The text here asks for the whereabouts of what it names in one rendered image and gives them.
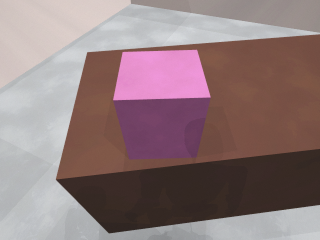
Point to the pedestal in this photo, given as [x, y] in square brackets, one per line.
[259, 150]

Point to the carton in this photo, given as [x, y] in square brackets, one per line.
[161, 100]

